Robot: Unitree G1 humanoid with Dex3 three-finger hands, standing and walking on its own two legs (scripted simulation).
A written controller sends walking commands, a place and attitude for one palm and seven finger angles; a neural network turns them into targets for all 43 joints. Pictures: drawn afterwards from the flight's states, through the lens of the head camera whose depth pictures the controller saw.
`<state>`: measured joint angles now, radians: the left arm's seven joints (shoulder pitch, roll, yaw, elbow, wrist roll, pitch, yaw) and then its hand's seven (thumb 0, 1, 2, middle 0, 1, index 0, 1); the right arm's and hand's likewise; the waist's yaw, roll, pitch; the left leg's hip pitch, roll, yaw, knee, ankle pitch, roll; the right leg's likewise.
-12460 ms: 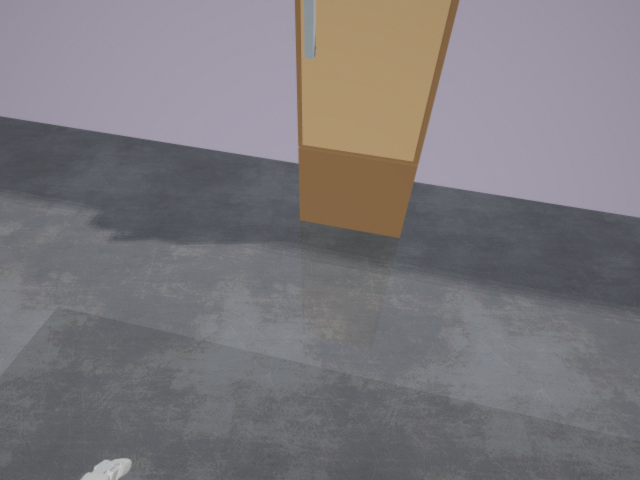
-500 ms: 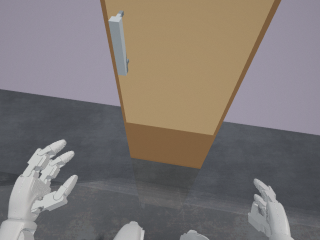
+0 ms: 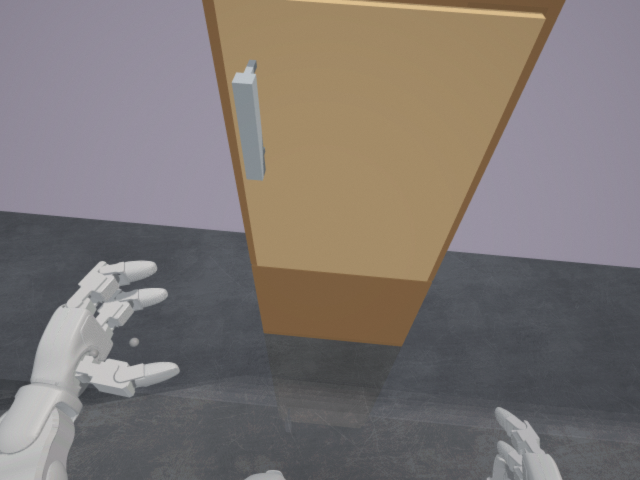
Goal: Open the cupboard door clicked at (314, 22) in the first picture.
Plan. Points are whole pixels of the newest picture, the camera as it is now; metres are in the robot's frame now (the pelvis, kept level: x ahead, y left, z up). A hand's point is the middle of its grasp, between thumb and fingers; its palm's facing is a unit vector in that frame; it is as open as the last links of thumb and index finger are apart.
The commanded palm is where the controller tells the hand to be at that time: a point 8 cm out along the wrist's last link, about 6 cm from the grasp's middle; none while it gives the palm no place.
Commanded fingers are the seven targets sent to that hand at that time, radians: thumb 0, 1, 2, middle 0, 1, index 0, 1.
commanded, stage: raise the hand with hooked fingers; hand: left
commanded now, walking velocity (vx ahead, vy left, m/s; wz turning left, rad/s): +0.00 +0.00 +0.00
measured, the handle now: (253, 122) +0.58 +0.15 +0.12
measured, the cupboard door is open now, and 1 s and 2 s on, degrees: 0 0 0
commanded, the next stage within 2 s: move the hooked fingers beside the handle in 1.08 s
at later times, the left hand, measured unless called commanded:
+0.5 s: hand (83, 267) +0.29 +0.27 +0.15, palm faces +0.04 -1.00 -0.06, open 13.9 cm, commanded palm +0.26 +0.31 +0.14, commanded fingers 0.00 -0.50 0.30 -0.30 -1.20 -0.30 -1.20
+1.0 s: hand (128, 256) +0.30 +0.23 +0.15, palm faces +0.03 -1.00 -0.04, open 13.9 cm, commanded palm +0.28 +0.28 +0.15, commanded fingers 0.00 -0.50 0.30 -0.30 -1.20 -0.30 -1.20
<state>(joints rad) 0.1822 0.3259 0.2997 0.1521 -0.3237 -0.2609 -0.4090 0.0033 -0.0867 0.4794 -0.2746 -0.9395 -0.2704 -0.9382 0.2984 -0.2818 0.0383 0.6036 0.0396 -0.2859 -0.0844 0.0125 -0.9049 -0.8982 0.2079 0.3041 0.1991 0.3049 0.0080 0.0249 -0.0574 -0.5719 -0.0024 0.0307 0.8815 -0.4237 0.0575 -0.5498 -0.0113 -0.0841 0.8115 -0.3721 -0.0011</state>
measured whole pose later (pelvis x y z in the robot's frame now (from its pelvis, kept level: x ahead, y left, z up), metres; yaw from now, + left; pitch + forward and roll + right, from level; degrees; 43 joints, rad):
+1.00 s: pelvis +0.01 -0.04 +0.03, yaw +0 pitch +2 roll -1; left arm -0.09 0.42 0.44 0.34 -0.34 -0.10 -0.49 -0.01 -0.50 0.30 -0.31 -1.20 -0.30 -1.20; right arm 0.28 -0.29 0.05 0.60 0.06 -0.22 -0.11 0.01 -0.91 -0.90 0.21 0.30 0.20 0.30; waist 0.02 0.04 -0.03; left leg -0.34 0.03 0.02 0.64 -0.33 0.00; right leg -0.33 0.03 -0.09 0.61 -0.30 -0.05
